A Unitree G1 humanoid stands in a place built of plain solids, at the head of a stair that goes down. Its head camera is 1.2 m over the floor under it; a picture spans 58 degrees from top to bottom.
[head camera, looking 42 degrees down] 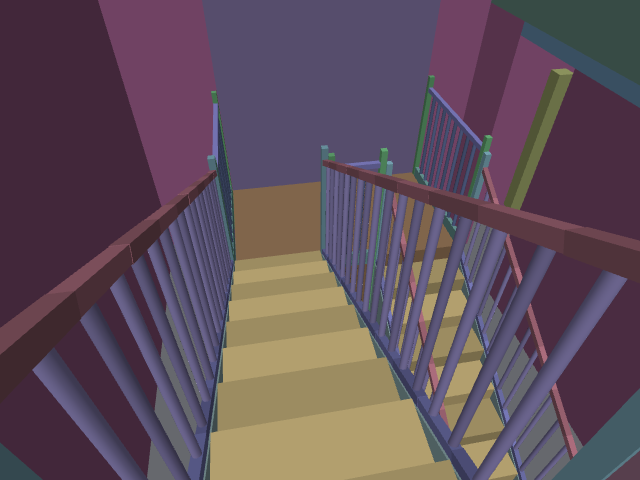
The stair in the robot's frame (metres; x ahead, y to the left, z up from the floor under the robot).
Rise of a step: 0.15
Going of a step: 0.28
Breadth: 0.73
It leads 10 degrees to the left of straight ahead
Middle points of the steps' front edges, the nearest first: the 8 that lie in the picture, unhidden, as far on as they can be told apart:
0.73 0.02 -0.30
1.01 0.07 -0.45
1.28 0.12 -0.60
1.55 0.16 -0.76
1.83 0.21 -0.91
2.10 0.26 -1.06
2.37 0.31 -1.21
2.65 0.36 -1.36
